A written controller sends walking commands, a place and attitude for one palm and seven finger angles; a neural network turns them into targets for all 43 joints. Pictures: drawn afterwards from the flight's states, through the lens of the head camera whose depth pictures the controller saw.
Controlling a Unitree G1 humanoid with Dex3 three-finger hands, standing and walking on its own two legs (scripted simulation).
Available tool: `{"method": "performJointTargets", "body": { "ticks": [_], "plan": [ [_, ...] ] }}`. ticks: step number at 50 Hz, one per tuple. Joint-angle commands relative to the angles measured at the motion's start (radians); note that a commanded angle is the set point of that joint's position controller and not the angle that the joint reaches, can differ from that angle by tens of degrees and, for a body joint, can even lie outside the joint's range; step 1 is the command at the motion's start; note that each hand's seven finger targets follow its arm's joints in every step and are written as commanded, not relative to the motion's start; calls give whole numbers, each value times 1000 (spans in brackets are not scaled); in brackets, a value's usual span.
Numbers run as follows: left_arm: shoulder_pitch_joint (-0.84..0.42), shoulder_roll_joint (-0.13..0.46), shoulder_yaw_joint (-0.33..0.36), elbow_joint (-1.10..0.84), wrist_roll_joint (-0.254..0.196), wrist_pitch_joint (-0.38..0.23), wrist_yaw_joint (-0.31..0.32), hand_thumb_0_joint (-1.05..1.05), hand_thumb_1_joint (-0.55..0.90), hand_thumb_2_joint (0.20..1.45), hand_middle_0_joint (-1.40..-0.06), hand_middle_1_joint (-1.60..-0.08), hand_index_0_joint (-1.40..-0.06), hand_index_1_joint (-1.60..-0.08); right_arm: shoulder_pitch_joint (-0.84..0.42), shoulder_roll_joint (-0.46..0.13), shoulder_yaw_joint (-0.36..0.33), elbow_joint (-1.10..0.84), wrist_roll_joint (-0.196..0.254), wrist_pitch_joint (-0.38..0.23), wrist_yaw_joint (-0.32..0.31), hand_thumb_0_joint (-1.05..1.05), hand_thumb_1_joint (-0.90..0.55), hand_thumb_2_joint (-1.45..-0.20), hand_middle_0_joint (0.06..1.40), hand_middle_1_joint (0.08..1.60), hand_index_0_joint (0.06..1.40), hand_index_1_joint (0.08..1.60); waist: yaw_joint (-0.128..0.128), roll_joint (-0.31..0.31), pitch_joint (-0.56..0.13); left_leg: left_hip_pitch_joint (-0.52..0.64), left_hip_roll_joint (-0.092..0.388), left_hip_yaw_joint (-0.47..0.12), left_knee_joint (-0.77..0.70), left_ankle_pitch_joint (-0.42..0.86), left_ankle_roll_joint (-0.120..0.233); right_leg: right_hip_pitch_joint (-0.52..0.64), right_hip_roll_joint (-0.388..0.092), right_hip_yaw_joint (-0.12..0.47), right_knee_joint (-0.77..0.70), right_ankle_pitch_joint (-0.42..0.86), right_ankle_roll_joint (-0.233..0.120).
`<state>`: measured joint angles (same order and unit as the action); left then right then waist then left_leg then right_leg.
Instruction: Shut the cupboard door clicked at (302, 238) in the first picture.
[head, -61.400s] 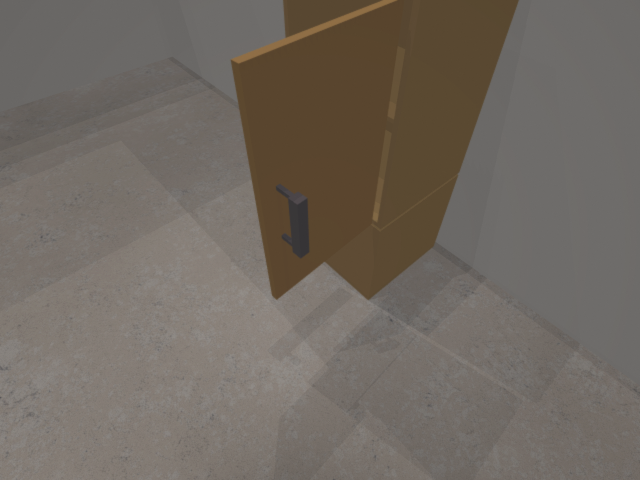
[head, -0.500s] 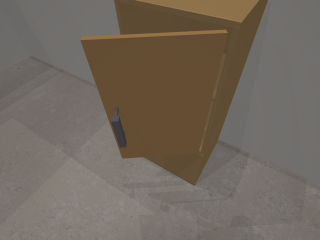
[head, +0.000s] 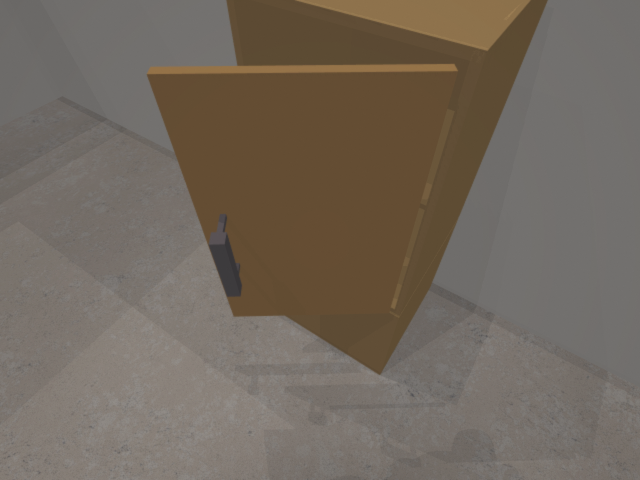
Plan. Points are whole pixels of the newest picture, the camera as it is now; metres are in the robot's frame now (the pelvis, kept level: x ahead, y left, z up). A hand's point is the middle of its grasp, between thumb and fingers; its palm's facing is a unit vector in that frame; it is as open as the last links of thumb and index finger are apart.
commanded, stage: raise the hand and make a fist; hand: left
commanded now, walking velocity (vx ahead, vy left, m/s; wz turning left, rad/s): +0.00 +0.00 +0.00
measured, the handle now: (228, 256) +0.47 +0.19 -0.07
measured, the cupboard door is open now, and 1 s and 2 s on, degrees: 35 35 35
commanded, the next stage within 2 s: bring the fist close to the handle in 1.86 s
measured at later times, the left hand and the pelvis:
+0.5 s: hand out of the picture +0.12 +0.18 -0.07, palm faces +0.13 -0.99 -0.04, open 5.5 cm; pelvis -0.05 -0.02 -0.13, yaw +4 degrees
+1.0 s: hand (170, 465) +0.15 +0.20 -0.08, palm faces +0.06 -1.00 -0.02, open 3.4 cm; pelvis -0.05 +0.02 -0.12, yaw +3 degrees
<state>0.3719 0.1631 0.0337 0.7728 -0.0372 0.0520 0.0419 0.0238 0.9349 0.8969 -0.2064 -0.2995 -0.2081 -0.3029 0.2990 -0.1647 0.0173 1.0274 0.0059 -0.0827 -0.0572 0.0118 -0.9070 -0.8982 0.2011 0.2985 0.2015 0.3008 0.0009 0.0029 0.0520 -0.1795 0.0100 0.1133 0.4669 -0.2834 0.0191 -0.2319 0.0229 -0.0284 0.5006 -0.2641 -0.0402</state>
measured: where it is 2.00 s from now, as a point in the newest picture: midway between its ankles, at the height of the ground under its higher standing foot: outside the picture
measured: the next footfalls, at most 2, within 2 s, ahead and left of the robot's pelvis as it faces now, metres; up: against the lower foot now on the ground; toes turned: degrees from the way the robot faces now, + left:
none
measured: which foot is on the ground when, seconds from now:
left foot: down 0.00-1.00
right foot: down 0.00-1.00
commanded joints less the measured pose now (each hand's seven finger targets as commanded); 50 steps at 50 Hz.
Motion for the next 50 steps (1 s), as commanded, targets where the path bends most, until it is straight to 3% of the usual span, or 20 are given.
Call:
{"method": "performJointTargets", "body": {
  "ticks": [1,2,3,4,5,7,9,10,12,13,14,15,18,20,22,26,30,35,40,50],
  "plan": [
    [-53,-11,-58,-723,-118,-150,76,0,900,900,-255,-360,-255,-360,-73,-179,-37,-268,35,-260,-33,0,-900,-900,200,300,200,300,-69,94,-151,24,42,-138,50,465,-20,-162,-28,-46,69,111,30],
    [-100,-2,-22,-708,-126,-204,60,0,900,900,-273,-380,-273,-380,-63,-209,-68,-312,19,-267,-17,0,-900,-900,200,300,200,300,-86,-25,-13,-107,17,-154,92,262,-11,-244,-31,-53,47,104,31],
    [-51,20,32,-599,-130,-268,35,0,900,900,-292,-400,-292,-400,-71,-220,-84,-336,2,-274,-8,0,-900,-900,200,300,200,300,-75,-154,-10,-222,-1,-153,154,130,-6,-310,-44,-55,73,44,34],
    [70,-8,56,-512,-149,-345,-5,0,900,900,-310,-420,-310,-420,-98,-209,-91,-369,-8,-279,4,0,-900,-900,200,300,200,300,-34,-267,-17,-329,-13,-146,217,45,-9,-358,-49,-44,114,-40,37],
    [167,-27,63,-470,-164,-425,-61,0,900,900,-328,-440,-328,-440,-117,-201,-98,-408,-7,-291,23,0,-900,-900,200,300,200,300,10,-232,-49,-395,-30,-131,270,32,-18,-361,-60,-17,169,-44,28],
    [266,-37,95,-500,-207,-607,-181,0,900,900,-365,-480,-365,-480,-137,-186,-108,-464,-18,-294,55,0,-900,-900,200,300,200,300,68,-259,-190,-526,-50,-115,393,27,-36,-358,-65,19,315,24,23],
    [231,35,139,-520,-222,-771,-314,0,900,900,-402,-520,-402,-520,-163,-189,-118,-506,-16,-283,72,0,-900,-900,200,300,200,300,64,-209,-249,-676,-62,-106,521,-7,-43,-380,-85,99,419,80,26],
    [233,108,210,-500,-218,-797,-349,0,900,900,-420,-540,-420,-540,-151,-189,-127,-524,-12,-267,77,0,-900,-900,200,300,200,300,80,-137,-282,-719,-63,-98,566,-4,-36,-371,-94,141,453,98,18],
    [173,134,199,-633,-234,-755,-383,0,900,900,-457,-580,-457,-580,-209,-195,-123,-626,1,-239,73,0,-900,-900,200,300,200,300,91,-35,-343,-775,-77,-71,609,-61,-17,-373,-100,203,445,-51,16],
    [134,152,215,-697,-244,-717,-378,0,900,900,-475,-600,-475,-600,-209,-195,-123,-657,7,-227,67,0,-900,-900,200,300,200,300,89,0,-363,-761,-73,-74,598,-76,-11,-409,-76,164,452,-151,2],
    [109,145,208,-756,-263,-687,-366,0,900,900,-493,-620,-493,-620,-227,-188,-116,-683,15,-218,56,0,-900,-900,200,300,200,300,85,0,-351,-767,-71,-74,611,-129,-5,-449,-72,181,423,-268,8],
    [29,146,191,-851,-274,-677,-347,0,900,900,-512,-640,-512,-640,-221,-193,-114,-699,13,-214,45,0,-900,-900,200,300,200,300,58,0,-353,-786,-60,-90,644,-136,3,-481,-67,202,425,-299,14],
    [-53,150,163,-1091,-255,-704,-287,0,900,900,-567,-700,-567,-700,-156,-182,-106,-687,4,-208,30,0,-900,-900,200,300,200,300,7,61,-456,-743,-32,-119,699,-72,16,-506,-52,174,467,-172,23],
    [-140,138,101,-1158,-237,-723,-280,0,900,900,-603,-740,-603,-740,-139,-190,-92,-667,-6,-214,17,0,-900,-900,200,300,200,300,-45,56,-445,-737,-18,-141,729,-59,24,-582,-32,135,510,-130,18],
    [-98,127,78,-1100,-229,-705,-298,0,900,900,-640,-780,-640,-780,-128,-194,-88,-646,-5,-217,9,0,-900,-900,200,300,200,300,-55,51,-427,-764,-13,-150,738,-85,23,-619,-24,104,521,-162,17],
    [-4,140,105,-963,-250,-568,-345,0,900,900,-713,-860,-713,-860,-133,-197,-77,-644,16,-201,-4,0,-900,-900,200,300,200,300,-28,-1,-428,-828,-17,-152,724,-141,18,-578,-31,111,480,-283,24],
    [65,176,179,-990,-259,-456,-311,0,900,900,-787,-940,-787,-940,-166,-176,-71,-671,24,-180,-6,0,-900,-900,200,300,200,300,37,6,-489,-805,-20,-155,669,-109,15,-499,-29,91,483,-267,19],
    [57,155,181,-1026,-247,-500,-223,0,900,900,-878,-1040,-878,-1040,-165,-164,-65,-664,8,-178,-3,0,-900,-900,200,300,200,300,34,-19,-441,-790,-16,-169,633,-103,9,-537,-21,38,514,-233,13],
    [65,123,114,-1010,-219,-578,-217,0,900,900,-970,-1140,-970,-1140,-142,-189,-68,-670,0,-183,2,0,-900,-900,200,300,200,300,10,7,-394,-769,-17,-181,603,-156,7,-629,-17,-7,545,-266,3],
    [58,160,131,-1074,-213,-586,-209,0,900,900,-1153,-1340,-1153,-1340,-107,-209,-71,-699,-3,-156,0,0,-900,-900,200,300,200,300,17,90,-442,-694,-17,-201,567,-126,-6,-644,-5,-42,585,-188,-5]
  ]
}}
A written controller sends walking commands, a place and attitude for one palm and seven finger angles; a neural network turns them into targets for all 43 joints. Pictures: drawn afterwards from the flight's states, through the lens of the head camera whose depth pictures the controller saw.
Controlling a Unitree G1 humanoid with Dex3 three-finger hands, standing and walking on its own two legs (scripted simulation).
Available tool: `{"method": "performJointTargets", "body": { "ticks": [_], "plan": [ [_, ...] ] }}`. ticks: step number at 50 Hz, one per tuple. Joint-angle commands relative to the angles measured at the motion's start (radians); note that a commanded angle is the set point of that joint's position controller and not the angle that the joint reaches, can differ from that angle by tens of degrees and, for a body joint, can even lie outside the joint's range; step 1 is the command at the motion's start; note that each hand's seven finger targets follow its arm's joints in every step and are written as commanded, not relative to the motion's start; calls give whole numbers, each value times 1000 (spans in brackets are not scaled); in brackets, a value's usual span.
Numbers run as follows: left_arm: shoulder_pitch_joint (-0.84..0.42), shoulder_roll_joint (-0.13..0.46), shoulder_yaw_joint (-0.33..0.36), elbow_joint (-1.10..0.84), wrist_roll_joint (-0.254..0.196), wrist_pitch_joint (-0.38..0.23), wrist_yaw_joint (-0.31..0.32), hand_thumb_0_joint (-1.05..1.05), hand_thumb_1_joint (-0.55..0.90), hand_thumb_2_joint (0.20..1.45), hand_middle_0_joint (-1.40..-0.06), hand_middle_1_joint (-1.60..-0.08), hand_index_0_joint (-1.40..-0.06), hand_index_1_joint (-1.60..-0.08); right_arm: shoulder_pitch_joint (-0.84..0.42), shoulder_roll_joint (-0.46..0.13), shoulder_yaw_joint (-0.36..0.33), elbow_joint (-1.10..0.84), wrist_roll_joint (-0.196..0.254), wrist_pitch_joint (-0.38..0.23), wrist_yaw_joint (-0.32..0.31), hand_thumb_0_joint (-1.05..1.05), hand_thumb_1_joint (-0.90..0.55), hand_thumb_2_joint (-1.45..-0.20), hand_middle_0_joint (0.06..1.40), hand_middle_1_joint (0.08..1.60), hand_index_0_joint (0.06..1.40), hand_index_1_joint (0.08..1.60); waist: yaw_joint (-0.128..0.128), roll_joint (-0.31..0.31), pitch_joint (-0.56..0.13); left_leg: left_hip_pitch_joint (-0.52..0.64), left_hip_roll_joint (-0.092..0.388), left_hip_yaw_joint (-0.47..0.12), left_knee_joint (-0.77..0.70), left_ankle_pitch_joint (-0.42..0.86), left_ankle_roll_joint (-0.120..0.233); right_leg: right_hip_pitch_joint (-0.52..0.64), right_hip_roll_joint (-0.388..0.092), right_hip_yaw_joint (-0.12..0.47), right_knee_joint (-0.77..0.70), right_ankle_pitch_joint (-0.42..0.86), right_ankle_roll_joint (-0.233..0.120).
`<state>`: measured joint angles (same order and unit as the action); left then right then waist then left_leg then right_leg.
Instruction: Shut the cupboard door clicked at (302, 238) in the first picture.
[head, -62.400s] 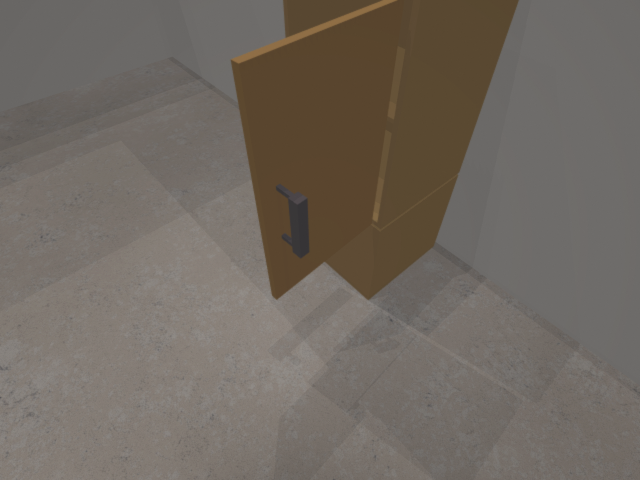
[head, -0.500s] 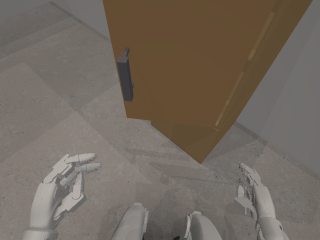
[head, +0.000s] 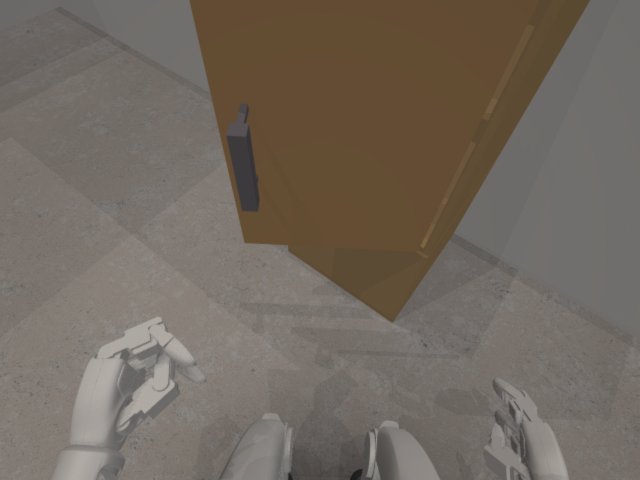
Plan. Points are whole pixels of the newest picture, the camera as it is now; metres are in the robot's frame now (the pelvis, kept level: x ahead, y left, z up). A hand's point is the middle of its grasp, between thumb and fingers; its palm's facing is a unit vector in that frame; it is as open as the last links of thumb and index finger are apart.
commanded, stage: raise the hand and make a fist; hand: left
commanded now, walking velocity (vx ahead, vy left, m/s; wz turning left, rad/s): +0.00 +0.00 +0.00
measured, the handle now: (247, 160) +0.53 +0.15 +0.05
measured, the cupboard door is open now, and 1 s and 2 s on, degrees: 35 35 35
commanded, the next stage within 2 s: bring the fist close to the handle in 0.86 s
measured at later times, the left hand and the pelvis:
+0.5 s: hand (160, 359) +0.24 +0.19 +0.05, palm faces +0.01 -1.00 -0.03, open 3.1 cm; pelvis +0.01 +0.00 +0.00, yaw +0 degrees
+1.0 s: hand (172, 364) +0.23 +0.18 +0.05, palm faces +0.01 -1.00 -0.03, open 3.1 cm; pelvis +0.01 -0.01 +0.00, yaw +0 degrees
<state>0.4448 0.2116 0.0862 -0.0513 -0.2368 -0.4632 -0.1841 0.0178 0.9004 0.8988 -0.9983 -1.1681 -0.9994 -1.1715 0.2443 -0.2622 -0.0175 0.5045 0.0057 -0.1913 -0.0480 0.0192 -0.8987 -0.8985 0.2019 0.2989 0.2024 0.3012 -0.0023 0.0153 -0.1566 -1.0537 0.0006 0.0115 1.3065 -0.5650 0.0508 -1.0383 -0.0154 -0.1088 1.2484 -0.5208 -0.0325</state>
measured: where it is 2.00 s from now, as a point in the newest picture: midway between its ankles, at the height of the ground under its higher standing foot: outside the picture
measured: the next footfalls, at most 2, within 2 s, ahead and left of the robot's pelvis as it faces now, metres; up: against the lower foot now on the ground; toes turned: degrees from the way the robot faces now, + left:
none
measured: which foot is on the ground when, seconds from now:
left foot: down 0.00-1.00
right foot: down 0.00-1.00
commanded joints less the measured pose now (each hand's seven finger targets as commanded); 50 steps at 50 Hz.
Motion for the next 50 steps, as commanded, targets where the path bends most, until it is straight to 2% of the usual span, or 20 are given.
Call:
{"method": "performJointTargets", "body": {
  "ticks": [1,3,5,8,10,11,14,15,18,21,25,27,29,35,38,41,43,46,48,50],
  "plan": [
    [-5,96,69,-246,-14,-66,18,0,900,900,-1172,-1360,-1172,-1360,-51,-109,-36,-177,-3,-43,-7,0,-900,-900,200,300,200,300,18,77,-232,189,-6,-100,-274,171,-42,163,32,33,-163,84,-11],
    [-2,87,64,-229,-13,-55,16,0,900,900,-1208,-1400,-1208,-1400,-42,-111,-37,-181,-2,-33,-6,0,-900,-900,200,300,200,300,6,42,-229,189,-5,-97,-266,181,-41,167,35,31,-170,97,-6],
    [-19,104,73,-221,-10,-43,10,0,900,900,-1245,-1440,-1245,-1440,-40,-113,-34,-184,-4,-24,-6,0,-900,-900,200,300,200,300,7,55,-223,182,-6,-101,-265,191,-42,170,38,31,-165,105,-10],
    [-30,90,60,-223,-15,-33,-7,0,900,900,-1300,-1500,-1300,-1500,-38,-114,-32,-190,-3,-18,-4,0,-900,-900,200,300,200,300,-2,58,-228,198,-4,-100,-260,197,-46,163,38,29,-170,115,-7],
    [-39,113,82,-212,-18,-24,-13,0,900,900,-1300,-1500,-1300,-1500,-35,-116,-29,-188,-5,-14,-7,0,-900,-900,200,300,200,300,-1,53,-225,193,-2,-103,-255,220,-44,170,43,28,-164,135,-10],
    [-45,109,80,-226,-18,-26,-19,0,900,900,-1300,-1500,-1300,-1500,-34,-116,-30,-190,-4,-14,-6,0,-900,-900,200,300,200,300,0,55,-249,208,-1,-102,-250,243,-47,173,41,28,-159,152,-9],
    [-47,103,89,-206,-34,-22,-31,0,900,900,-1300,-1500,-1300,-1500,-32,-111,-26,-187,-3,-10,-4,0,-900,-900,200,300,200,300,1,51,-239,197,-4,-95,-244,245,-48,186,41,32,-169,160,-8],
    [-61,127,106,-214,-33,-22,-32,0,900,900,-1300,-1500,-1300,-1500,-35,-116,-26,-186,-3,-11,-6,0,-900,-900,200,300,200,300,5,60,-248,195,-4,-99,-240,258,-48,188,44,33,-159,166,-12],
    [-64,115,107,-203,-44,-22,-44,0,900,900,-1300,-1500,-1300,-1500,-33,-113,-28,-182,-2,-11,-5,0,-900,-900,200,300,200,300,3,36,-263,197,-4,-92,-234,272,-48,200,41,34,-162,185,-7],
    [-73,121,111,-198,-49,-20,-53,0,900,900,-1300,-1500,-1300,-1500,-33,-115,-27,-179,-1,-11,-5,0,-900,-900,200,300,200,300,5,59,-263,194,-5,-89,-233,282,-50,200,41,37,-160,191,-9],
    [-63,136,133,-190,-60,-17,-58,0,900,900,-1300,-1500,-1300,-1500,-32,-116,-31,-174,2,-13,-6,0,-900,-900,200,300,200,300,13,41,-287,188,-7,-84,-225,310,-45,233,41,46,-161,220,-10],
    [-57,120,120,-188,-62,-17,-60,0,900,900,-1300,-1500,-1300,-1500,-31,-114,-32,-176,4,-11,-3,0,-900,-900,200,300,200,300,12,48,-273,190,-7,-83,-233,306,-49,228,38,43,-163,216,-7],
    [-52,122,124,-174,-61,-17,-54,0,900,900,-1300,-1500,-1300,-1500,-32,-116,-33,-178,4,-8,-3,0,-900,-900,200,300,200,300,10,25,-258,177,-6,-82,-237,274,-46,222,38,44,-170,187,-6],
    [-63,140,130,-180,-50,-32,-34,0,900,900,-1300,-1500,-1300,-1500,-35,-117,-31,-181,3,-4,-5,0,-900,-900,200,300,200,300,10,48,-242,159,-9,-78,-239,225,-40,215,39,55,-181,134,-9],
    [-69,126,118,-173,-50,-42,-31,0,900,900,-1300,-1500,-1300,-1500,-36,-116,-31,-183,3,-3,-4,0,-900,-900,200,300,200,300,3,29,-233,155,-8,-76,-240,204,-38,210,36,57,-188,119,-5],
    [-78,133,118,-176,-47,-45,-34,0,900,900,-1300,-1500,-1300,-1500,-39,-116,-28,-184,3,-2,-4,0,-900,-900,200,300,200,300,7,51,-235,149,-11,-73,-238,194,-36,212,34,64,-190,108,-7],
    [-68,122,111,-156,-48,-42,-37,0,900,900,-1300,-1500,-1300,-1500,-36,-116,-28,-186,5,0,-6,0,-900,-900,200,300,200,300,1,18,-223,141,-10,-73,-239,173,-34,210,34,65,-200,87,-4],
    [-77,142,125,-181,-51,-42,-40,0,900,900,-1300,-1500,-1300,-1500,-36,-116,-27,-185,3,-1,-7,0,-900,-900,200,300,200,300,7,43,-253,145,-12,-68,-226,205,-33,233,32,74,-193,123,-6],
    [-74,125,115,-160,-52,-37,-44,0,900,900,-1300,-1500,-1300,-1500,-35,-112,-27,-185,4,1,-7,0,-900,-900,200,300,200,300,-1,12,-236,131,-12,-63,-219,193,-30,232,31,79,-202,115,0],
    [-199,129,92,-179,-43,-45,-38,0,900,900,-1300,-1500,-1300,-1500,-32,-120,-20,-174,1,-4,-11,0,-900,-900,200,300,200,300,-25,38,-215,124,-11,-71,-208,172,-27,192,34,77,-195,88,-4]
  ]
}}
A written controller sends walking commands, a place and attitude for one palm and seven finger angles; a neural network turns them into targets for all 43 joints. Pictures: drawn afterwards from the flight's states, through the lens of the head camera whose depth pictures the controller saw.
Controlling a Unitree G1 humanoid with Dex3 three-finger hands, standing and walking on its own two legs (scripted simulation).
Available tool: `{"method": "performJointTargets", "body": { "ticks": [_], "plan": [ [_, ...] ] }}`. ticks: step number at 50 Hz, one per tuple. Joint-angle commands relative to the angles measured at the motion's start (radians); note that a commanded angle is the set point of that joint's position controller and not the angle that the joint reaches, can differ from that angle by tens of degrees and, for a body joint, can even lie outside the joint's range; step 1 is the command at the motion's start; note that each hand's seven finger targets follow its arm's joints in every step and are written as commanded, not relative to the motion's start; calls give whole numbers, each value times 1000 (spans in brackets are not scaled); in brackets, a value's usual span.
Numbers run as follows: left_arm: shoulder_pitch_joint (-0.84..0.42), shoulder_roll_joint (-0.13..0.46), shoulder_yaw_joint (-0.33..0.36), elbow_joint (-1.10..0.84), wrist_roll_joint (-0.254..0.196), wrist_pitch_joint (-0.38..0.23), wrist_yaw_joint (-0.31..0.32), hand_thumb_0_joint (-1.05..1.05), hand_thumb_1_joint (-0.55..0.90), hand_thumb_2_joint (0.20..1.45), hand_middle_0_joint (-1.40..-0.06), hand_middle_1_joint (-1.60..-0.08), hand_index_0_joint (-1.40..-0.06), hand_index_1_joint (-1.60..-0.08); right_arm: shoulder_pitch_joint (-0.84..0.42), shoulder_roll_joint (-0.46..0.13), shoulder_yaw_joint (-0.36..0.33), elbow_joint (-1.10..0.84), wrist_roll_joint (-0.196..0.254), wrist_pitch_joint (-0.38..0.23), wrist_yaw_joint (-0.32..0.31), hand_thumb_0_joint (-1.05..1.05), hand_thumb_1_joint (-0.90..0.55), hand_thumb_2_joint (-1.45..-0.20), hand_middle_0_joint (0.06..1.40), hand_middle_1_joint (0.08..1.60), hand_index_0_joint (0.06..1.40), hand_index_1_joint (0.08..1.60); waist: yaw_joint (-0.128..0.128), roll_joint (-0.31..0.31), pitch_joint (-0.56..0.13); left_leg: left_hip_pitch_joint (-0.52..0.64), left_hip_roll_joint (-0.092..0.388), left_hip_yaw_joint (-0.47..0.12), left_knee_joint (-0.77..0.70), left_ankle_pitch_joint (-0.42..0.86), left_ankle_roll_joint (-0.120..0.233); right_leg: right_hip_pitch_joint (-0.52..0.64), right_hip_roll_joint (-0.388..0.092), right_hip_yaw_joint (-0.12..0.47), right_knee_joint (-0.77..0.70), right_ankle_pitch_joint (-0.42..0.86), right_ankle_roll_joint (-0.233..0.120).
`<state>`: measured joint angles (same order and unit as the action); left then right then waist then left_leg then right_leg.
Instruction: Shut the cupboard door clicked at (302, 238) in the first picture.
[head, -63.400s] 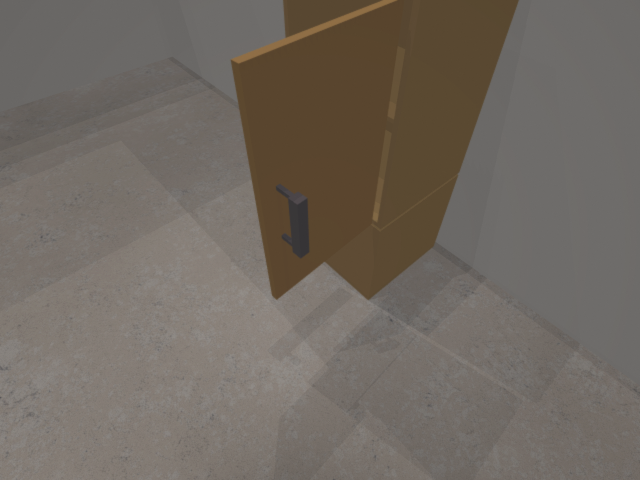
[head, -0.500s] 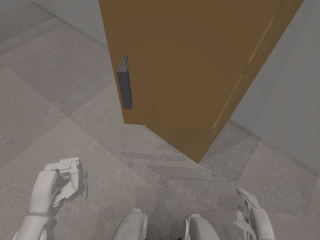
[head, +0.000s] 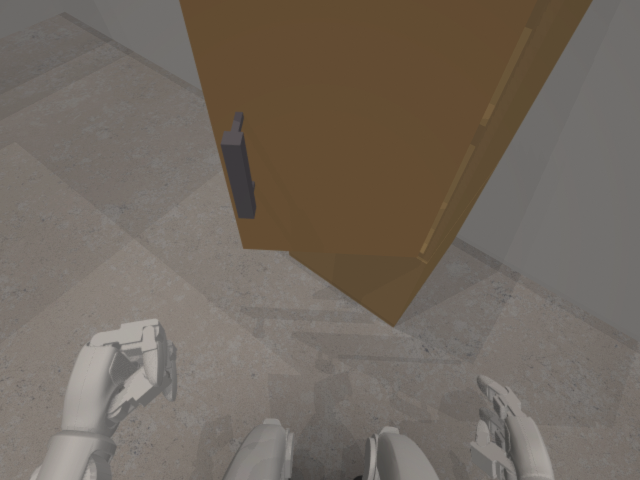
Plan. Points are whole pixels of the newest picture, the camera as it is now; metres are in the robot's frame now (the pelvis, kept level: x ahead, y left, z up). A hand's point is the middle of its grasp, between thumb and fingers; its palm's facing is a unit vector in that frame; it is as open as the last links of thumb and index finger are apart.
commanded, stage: bring the fist close to the handle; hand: left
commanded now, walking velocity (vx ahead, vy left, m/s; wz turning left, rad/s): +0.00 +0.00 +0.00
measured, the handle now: (243, 168) +0.52 +0.16 +0.04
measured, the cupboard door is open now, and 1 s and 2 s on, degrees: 35 35 29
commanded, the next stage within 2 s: push the door shut along its arc in 1.36 s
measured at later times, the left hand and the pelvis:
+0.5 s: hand (226, 292) +0.32 +0.14 +0.05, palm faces -0.02 -1.00 -0.03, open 3.1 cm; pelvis +0.00 -0.01 +0.01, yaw +0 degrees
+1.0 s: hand (265, 223) +0.42 +0.11 +0.05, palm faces -0.01 -1.00 -0.02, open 3.1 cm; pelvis +0.00 -0.01 +0.01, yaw -1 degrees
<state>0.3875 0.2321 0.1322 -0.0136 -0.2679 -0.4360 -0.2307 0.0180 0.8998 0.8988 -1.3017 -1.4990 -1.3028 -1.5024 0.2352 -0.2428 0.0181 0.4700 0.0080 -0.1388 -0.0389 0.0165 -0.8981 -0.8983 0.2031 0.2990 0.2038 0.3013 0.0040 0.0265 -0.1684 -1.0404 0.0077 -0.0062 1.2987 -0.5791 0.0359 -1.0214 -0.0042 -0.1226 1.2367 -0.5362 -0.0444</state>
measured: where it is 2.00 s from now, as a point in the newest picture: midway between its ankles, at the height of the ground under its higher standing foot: outside the picture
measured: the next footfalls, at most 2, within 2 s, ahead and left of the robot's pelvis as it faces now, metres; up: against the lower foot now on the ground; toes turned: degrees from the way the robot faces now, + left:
none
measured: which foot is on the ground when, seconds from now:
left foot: down 0.00-1.00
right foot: down 0.00-1.00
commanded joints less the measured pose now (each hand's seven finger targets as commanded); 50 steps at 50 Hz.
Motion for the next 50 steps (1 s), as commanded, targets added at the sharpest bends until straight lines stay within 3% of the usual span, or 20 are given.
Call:
{"method": "performJointTargets", "body": {
  "ticks": [1,4,11,14,16,19,20,21,28,33,38,41,45,48,50],
  "plan": [
    [-177,103,38,-218,-8,-74,12,0,900,900,-1300,-1500,-1300,-1500,-28,-138,-56,-134,-4,-62,-20,0,-900,-900,200,300,200,300,-32,39,-222,116,-18,-53,-192,189,-12,168,19,96,-181,108,10],
    [-226,84,13,-180,5,-67,23,0,900,900,-1300,-1500,-1300,-1500,-17,-142,-57,-123,-3,-66,-18,0,-900,-900,200,300,200,300,-39,23,-238,129,-16,-58,-195,186,-12,158,19,88,-178,111,11],
    [-299,97,21,-119,38,-3,65,0,900,900,-1300,-1500,-1300,-1500,-12,-136,-54,-120,-1,-43,-8,0,-900,-900,200,300,200,300,-12,25,-295,153,-19,-45,-220,260,-11,239,13,93,-181,204,11],
    [-376,75,7,-70,51,5,98,0,900,900,-1300,-1500,-1300,-1500,-13,-133,-52,-110,-3,-30,-3,0,-900,-900,200,300,200,300,-25,-1,-270,149,-17,-42,-228,234,-11,234,10,95,-200,183,16],
    [-421,62,-4,-41,64,-2,115,0,900,900,-1300,-1500,-1300,-1500,-15,-133,-53,-104,-6,-26,-1,0,-900,-900,200,300,200,300,-25,8,-276,159,-17,-43,-232,243,-12,232,10,92,-195,192,14],
    [-524,69,0,32,75,-17,132,0,900,900,-1300,-1500,-1300,-1500,-5,-135,-54,-82,-8,-17,1,0,-900,-900,200,300,200,300,-42,-36,-267,139,-18,-34,-228,215,-9,243,5,109,-215,173,19],
    [-534,80,8,38,78,-24,135,0,900,900,-1300,-1500,-1300,-1500,-2,-137,-54,-81,-9,-15,1,0,-900,-900,200,300,200,300,-36,-13,-277,149,-18,-38,-232,232,-9,246,8,104,-209,186,14],
    [-560,54,-18,50,83,-28,134,0,900,900,-1300,-1500,-1300,-1500,-8,-134,-53,-78,-9,-13,4,0,-900,-900,200,300,200,300,-36,0,-290,156,-19,-32,-234,235,-9,249,4,107,-207,197,15],
    [-732,44,-20,188,96,-42,155,0,900,900,-1300,-1500,-1300,-1500,13,-137,-58,-40,-12,10,11,0,-900,-900,200,300,200,300,-50,-5,-303,176,-17,-25,-241,263,-11,257,2,111,-212,248,18],
    [-845,72,23,277,104,-64,178,0,900,900,-1300,-1500,-1300,-1500,31,-136,-62,-17,-13,28,13,0,-900,-900,200,300,200,300,-49,-32,-347,174,-17,-17,-241,292,-12,301,-1,123,-213,297,20],
    [-994,61,14,390,118,-86,187,0,900,900,-1300,-1500,-1300,-1500,52,-138,-64,12,-16,42,19,0,-900,-900,200,300,200,300,-75,-16,-348,177,-17,-15,-238,287,-12,278,1,126,-216,304,22],
    [-1047,69,27,438,125,-100,193,0,900,900,-1300,-1500,-1300,-1500,68,-141,-68,23,-20,47,23,0,-900,-900,200,300,200,300,-71,5,-396,201,-15,-16,-237,327,-15,283,2,122,-203,345,19],
    [-1176,53,13,532,134,-110,206,0,900,900,-1300,-1500,-1300,-1500,97,-144,-71,41,-21,57,27,0,-900,-900,200,300,200,300,-108,-19,-373,187,-15,-20,-233,316,-11,254,7,119,-209,337,23],
    [-1240,64,40,585,148,-129,227,0,900,900,-1300,-1500,-1300,-1500,109,-145,-76,58,-28,65,33,0,-900,-900,200,300,200,300,-107,-11,-409,198,-14,-18,-230,323,-14,248,6,121,-204,347,23],
    [-1192,92,74,606,152,-139,235,0,900,900,-1300,-1500,-1300,-1500,121,-149,-76,45,-31,70,40,0,-900,-900,200,300,200,300,-81,3,-442,204,-18,-19,-240,354,-17,276,12,115,-192,373,18]
  ]
}}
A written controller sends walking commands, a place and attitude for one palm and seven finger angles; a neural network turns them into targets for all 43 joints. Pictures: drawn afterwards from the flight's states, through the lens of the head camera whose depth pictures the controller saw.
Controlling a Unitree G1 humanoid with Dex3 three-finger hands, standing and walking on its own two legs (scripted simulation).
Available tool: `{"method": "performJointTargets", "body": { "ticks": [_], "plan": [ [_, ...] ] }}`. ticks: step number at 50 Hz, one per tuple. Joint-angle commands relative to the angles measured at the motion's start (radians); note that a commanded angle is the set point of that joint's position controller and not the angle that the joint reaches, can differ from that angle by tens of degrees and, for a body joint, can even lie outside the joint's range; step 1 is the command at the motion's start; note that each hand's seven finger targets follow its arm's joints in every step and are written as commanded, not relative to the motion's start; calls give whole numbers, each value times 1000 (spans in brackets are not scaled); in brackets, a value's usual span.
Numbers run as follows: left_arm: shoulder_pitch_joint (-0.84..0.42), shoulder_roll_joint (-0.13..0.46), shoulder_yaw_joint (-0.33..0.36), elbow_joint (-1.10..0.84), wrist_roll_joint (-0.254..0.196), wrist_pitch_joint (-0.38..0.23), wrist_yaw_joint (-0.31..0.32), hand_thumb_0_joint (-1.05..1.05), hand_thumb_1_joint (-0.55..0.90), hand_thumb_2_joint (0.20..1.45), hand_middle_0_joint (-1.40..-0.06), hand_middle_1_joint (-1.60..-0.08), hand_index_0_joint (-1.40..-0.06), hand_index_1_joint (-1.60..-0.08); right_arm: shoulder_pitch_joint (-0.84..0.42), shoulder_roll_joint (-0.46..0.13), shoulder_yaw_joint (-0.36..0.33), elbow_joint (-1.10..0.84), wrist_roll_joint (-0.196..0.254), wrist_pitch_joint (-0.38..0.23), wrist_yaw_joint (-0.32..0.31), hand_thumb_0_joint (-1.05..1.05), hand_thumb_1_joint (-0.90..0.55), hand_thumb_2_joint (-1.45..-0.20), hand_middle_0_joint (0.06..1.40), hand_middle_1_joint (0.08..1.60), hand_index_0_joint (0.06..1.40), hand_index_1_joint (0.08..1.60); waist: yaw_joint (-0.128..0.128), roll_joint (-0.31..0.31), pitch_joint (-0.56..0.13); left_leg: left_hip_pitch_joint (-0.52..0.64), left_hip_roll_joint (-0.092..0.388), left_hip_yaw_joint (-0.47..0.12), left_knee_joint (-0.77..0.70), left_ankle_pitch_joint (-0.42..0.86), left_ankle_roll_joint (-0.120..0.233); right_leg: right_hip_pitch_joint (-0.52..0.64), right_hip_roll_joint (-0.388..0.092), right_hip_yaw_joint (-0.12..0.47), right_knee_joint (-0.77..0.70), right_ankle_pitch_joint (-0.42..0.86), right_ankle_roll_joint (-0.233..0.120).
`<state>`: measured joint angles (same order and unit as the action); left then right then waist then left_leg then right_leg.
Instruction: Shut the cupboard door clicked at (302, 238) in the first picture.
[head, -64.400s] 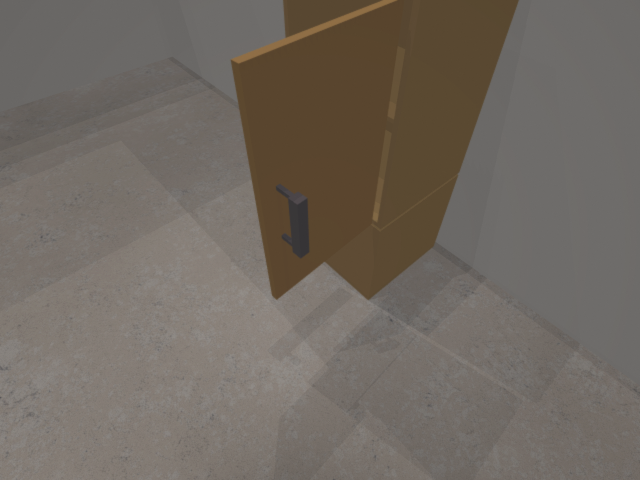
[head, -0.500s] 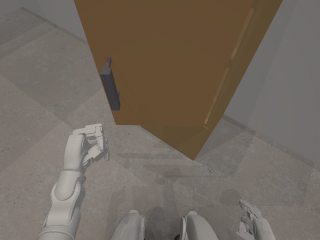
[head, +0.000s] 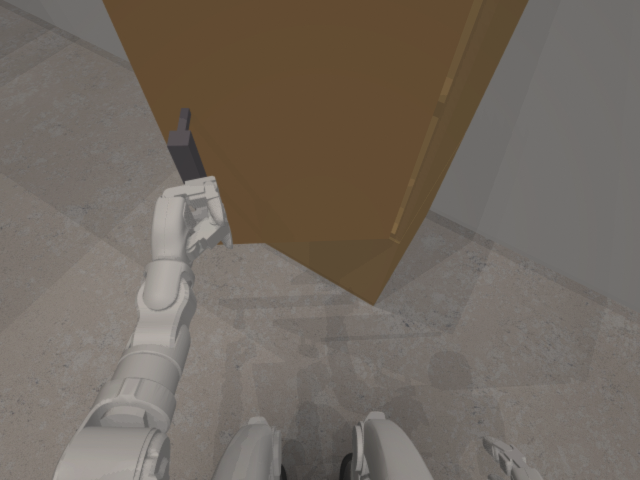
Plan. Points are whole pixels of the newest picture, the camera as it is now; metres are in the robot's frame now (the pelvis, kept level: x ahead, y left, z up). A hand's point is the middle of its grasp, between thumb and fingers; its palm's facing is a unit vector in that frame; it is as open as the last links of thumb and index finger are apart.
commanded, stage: bring the fist close to the handle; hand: left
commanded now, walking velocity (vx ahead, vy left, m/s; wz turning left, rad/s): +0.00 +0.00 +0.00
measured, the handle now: (197, 166) +0.52 +0.17 +0.03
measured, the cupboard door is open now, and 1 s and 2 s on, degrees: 35 29 16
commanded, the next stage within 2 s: push the door shut along its arc in 0.36 s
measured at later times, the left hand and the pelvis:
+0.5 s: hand (225, 225) +0.42 +0.12 +0.04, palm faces +0.02 -1.00 -0.03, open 3.1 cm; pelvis +0.00 +0.00 +0.00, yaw +0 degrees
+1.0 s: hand (226, 184) +0.48 +0.12 +0.04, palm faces -0.10 -0.99 -0.05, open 3.1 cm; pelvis -0.01 +0.00 -0.01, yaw +0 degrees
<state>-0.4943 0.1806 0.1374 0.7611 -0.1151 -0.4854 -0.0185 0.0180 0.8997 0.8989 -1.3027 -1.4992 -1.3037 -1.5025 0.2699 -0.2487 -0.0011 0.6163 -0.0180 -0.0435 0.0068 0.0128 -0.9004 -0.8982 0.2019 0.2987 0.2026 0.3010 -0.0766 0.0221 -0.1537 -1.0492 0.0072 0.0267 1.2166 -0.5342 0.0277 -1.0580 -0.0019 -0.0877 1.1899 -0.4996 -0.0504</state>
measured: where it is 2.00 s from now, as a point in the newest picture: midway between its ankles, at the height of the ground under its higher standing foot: outside the picture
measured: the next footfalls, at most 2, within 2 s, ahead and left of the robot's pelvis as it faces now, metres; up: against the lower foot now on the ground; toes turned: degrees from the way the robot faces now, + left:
none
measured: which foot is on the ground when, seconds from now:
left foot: down 0.00-1.00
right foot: down 0.00-1.00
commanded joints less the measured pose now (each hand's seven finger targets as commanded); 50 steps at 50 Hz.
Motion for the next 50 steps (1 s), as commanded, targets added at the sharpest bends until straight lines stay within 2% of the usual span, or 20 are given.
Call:
{"method": "performJointTargets", "body": {
  "ticks": [1,2,4,8,11,13,17,18,20,24,27,29,30,33,35,36,44,45,46,50],
  "plan": [
    [-274,133,69,-145,6,-90,25,0,900,900,-1300,-1500,-1300,-1500,86,-139,-58,-101,-5,-19,-1,0,-900,-900,200,300,200,300,9,-3,-460,211,-16,-45,-161,316,-10,327,8,82,-146,350,25],
    [-271,118,56,-142,7,-90,24,0,900,900,-1300,-1500,-1300,-1500,84,-138,-58,-103,-4,-15,3,0,-900,-900,200,300,200,300,1,-14,-447,207,-15,-42,-162,313,-8,323,9,82,-152,353,27],
    [-253,132,70,-161,10,-96,28,0,900,900,-1300,-1500,-1300,-1500,91,-139,-61,-110,-4,-6,9,0,-900,-900,200,300,200,300,13,-14,-460,206,-15,-36,-169,316,-9,349,10,86,-154,363,26],
    [-264,129,67,-173,9,-110,34,0,900,900,-1300,-1500,-1300,-1500,92,-138,-61,-112,-2,5,9,0,-900,-900,200,300,200,300,-1,-54,-410,181,-15,-31,-179,267,-5,352,8,93,-180,327,31],
    [-299,127,56,-201,13,-138,37,0,900,900,-1300,-1500,-1300,-1500,86,-137,-61,-107,-5,3,3,0,-900,-900,200,300,200,300,-5,-30,-413,192,-16,-31,-181,248,-4,340,7,97,-182,303,30],
    [-337,107,35,-183,14,-149,34,0,900,900,-1300,-1500,-1300,-1500,87,-137,-61,-91,-7,0,2,0,-900,-900,200,300,200,300,-26,-39,-383,192,-16,-34,-179,219,-2,312,7,94,-191,271,32],
    [-338,129,49,-140,15,-157,26,0,900,900,-1300,-1500,-1300,-1500,83,-141,-60,-81,-6,0,-3,0,-900,-900,200,300,200,300,-20,-29,-383,192,-16,-41,-180,205,-4,295,7,93,-189,246,30],
    [-369,101,16,-137,19,-156,21,0,900,900,-1300,-1500,-1300,-1500,79,-139,-59,-81,-6,-1,-2,0,-900,-900,200,300,200,300,-30,-1,-373,199,-17,-42,-182,194,-4,275,5,91,-190,233,29],
    [-367,131,50,-139,10,-154,22,0,900,900,-1300,-1500,-1300,-1500,87,-145,-63,-88,-6,-3,-4,0,-900,-900,200,300,200,300,-21,-8,-411,215,-17,-46,-176,214,-3,285,10,88,-183,243,26],
    [-339,114,36,-134,11,-147,14,0,900,900,-1300,-1500,-1300,-1500,77,-142,-62,-92,-5,2,0,0,-900,-900,200,300,200,300,-11,-3,-434,220,-17,-41,-176,245,-5,307,7,90,-176,288,26],
    [-447,134,32,-78,24,-141,5,0,900,900,-1300,-1500,-1300,-1500,87,-144,-60,-74,-4,8,-5,0,-900,-900,200,300,200,300,-51,-20,-378,193,-14,-49,-166,215,-2,260,6,90,-176,261,32],
    [-498,165,56,-54,24,-144,-2,0,900,900,-1300,-1500,-1300,-1500,87,-148,-58,-73,-4,9,-9,0,-900,-900,200,300,200,300,-52,-33,-384,174,-18,-50,-160,187,1,265,4,98,-181,232,32],
    [-524,183,65,-61,21,-149,-7,0,900,900,-1300,-1500,-1300,-1500,91,-149,-55,-80,-4,7,-12,0,-900,-900,200,300,200,300,-50,-1,-397,183,-20,-53,-158,198,2,260,8,98,-174,238,28],
    [-575,221,92,6,22,-149,-29,0,900,900,-1300,-1500,-1300,-1500,97,-153,-53,-66,-5,11,-14,0,-900,-900,200,300,200,300,-53,0,-421,169,-20,-55,-144,204,-1,262,6,103,-162,247,28],
    [-601,211,81,13,16,-150,-50,0,900,900,-1300,-1500,-1300,-1500,107,-152,-53,-75,-5,10,-14,0,-900,-900,200,300,200,300,-58,34,-448,186,-22,-56,-139,229,1,256,9,100,-152,268,25],
    [-582,216,87,66,18,-140,-60,0,900,900,-1300,-1500,-1300,-1500,109,-154,-52,-67,-2,14,-12,0,-900,-900,200,300,200,300,-56,11,-442,175,-20,-56,-139,221,-2,253,9,100,-155,260,26],
    [-773,254,76,186,14,-85,-128,0,900,900,-1300,-1500,-1300,-1500,156,-173,-49,-51,3,29,-14,0,-900,-900,200,300,200,300,-127,-12,-394,86,-17,-65,-105,150,13,194,11,110,-166,181,29],
    [-810,282,95,171,11,-91,-132,0,900,900,-1300,-1500,-1300,-1500,171,-179,-49,-52,0,25,-16,0,-900,-900,200,300,200,300,-128,19,-415,110,-18,-75,-103,169,14,180,13,103,-154,187,24],
    [-813,273,85,178,12,-89,-140,0,900,900,-1300,-1500,-1300,-1500,171,-181,-50,-48,1,25,-14,0,-900,-900,200,300,200,300,-127,33,-453,128,-16,-76,-98,179,12,172,12,104,-148,192,25],
    [-841,287,91,200,2,-75,-176,0,900,900,-1300,-1500,-1300,-1500,205,-187,-51,-44,-1,25,-9,0,-900,-900,200,300,200,300,-136,61,-489,161,-12,-89,-87,234,12,153,19,92,-131,224,18]
  ]
}}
